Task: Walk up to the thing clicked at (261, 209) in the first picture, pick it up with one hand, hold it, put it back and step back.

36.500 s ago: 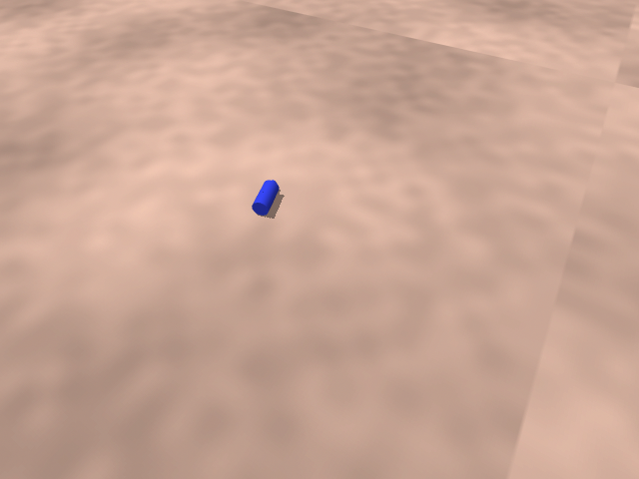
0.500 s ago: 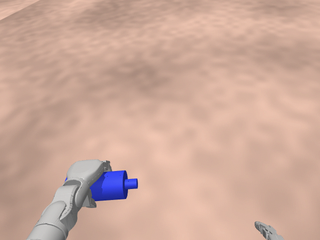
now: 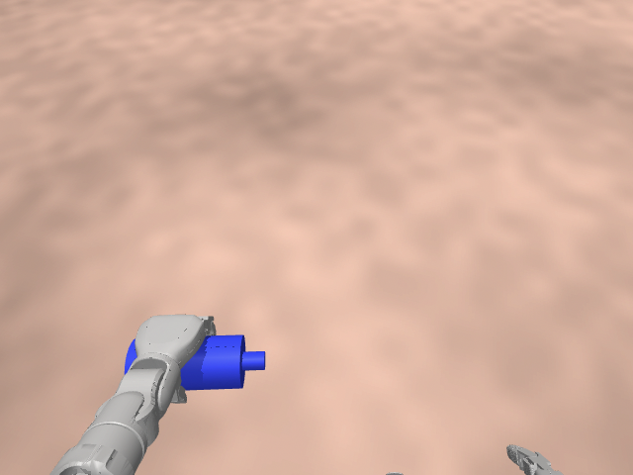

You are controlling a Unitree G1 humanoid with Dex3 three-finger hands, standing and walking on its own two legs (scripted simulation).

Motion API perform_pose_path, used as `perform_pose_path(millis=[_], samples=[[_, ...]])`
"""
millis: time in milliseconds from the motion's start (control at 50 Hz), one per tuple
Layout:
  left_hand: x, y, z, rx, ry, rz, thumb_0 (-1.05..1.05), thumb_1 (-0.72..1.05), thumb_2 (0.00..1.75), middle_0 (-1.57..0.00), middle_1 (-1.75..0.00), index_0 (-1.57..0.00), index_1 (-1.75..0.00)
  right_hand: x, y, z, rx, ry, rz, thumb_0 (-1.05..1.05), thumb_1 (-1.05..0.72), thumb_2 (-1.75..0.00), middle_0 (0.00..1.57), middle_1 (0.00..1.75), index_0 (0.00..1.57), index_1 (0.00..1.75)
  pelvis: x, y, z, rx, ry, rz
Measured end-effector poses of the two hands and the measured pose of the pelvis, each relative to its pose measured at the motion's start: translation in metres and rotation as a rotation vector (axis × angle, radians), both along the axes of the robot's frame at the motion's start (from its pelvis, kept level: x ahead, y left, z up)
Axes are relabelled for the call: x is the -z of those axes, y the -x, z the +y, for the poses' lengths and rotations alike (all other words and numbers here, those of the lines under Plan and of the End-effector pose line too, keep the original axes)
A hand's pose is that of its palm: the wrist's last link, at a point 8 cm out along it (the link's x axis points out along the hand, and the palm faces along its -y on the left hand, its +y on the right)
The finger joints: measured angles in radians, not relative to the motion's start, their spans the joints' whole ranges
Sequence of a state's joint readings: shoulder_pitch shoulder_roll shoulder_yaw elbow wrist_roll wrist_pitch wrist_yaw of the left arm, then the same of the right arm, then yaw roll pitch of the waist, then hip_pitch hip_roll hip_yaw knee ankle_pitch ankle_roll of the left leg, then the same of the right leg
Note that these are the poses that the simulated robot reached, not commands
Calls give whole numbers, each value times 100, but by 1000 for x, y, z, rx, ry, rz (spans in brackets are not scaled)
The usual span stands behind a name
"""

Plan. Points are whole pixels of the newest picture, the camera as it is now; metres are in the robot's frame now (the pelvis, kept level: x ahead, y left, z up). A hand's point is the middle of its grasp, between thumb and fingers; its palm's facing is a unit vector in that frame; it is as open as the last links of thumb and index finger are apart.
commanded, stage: crouch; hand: left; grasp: from above
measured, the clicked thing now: (200, 362) +0.31 +0.19 -0.12
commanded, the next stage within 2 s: lower in 1.50 s
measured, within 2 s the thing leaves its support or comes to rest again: neither
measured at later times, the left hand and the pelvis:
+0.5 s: hand (219, 388) +0.34 +0.22 -0.35, palm faces -0.46 +0.01 -0.89, open 10.5 cm; pelvis -0.06 +0.01 -0.21, yaw -1 degrees
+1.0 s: hand (231, 399) +0.35 +0.22 -0.49, palm faces -0.46 -0.02 -0.89, open 10.6 cm; pelvis -0.07 +0.00 -0.31, yaw -2 degrees
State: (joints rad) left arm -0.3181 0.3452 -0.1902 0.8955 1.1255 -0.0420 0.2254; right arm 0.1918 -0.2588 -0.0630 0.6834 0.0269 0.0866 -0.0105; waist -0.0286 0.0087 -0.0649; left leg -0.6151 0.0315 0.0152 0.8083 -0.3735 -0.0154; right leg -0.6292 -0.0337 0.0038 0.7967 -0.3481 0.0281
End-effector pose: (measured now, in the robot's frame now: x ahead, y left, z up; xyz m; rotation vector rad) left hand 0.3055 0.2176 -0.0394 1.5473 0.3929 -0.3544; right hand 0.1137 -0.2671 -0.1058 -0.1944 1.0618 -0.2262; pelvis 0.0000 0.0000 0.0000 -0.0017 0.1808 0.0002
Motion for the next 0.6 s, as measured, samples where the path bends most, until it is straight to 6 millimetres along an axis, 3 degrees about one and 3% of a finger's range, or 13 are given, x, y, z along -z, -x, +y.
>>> perform_pose_path(millis=[200,360,480,600], samples=[[101,-22,-4,27,-25,-39,-1,-7,52,-71,-50,-69,-49,82,66,-12,45,72,136,1,-89,-90,20,30,20,30,80,26,7,1,19,204],[182,-36,-4,1,-33,-45,-2,-7,52,-73,-47,-70,-47,163,113,-3,73,68,226,1,-89,-90,20,30,20,30,152,46,12,2,27,324],[242,-37,-2,-7,-20,-2,-1,-8,55,-72,-49,-70,-48,214,127,8,53,41,257,1,-89,-90,21,30,20,30,198,57,12,-2,32,384],[296,-35,-2,18,3,13,-1,-9,58,-71,-51,-69,-51,253,124,10,5,38,262,1,-89,-90,21,30,21,30,238,63,11,-8,42,427]])
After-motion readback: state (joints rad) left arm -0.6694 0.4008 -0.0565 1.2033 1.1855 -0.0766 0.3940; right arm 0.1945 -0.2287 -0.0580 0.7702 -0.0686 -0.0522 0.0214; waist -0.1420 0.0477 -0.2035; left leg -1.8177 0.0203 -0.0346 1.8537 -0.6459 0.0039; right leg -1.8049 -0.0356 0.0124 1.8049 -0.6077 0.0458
